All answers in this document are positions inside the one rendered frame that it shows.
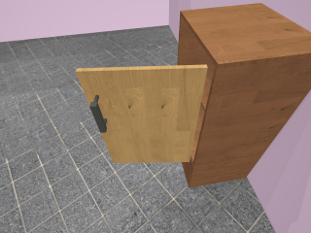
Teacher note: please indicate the handle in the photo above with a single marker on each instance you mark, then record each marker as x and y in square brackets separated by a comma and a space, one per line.
[100, 120]

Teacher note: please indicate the cupboard door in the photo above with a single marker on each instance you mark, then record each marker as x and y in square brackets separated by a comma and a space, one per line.
[151, 111]

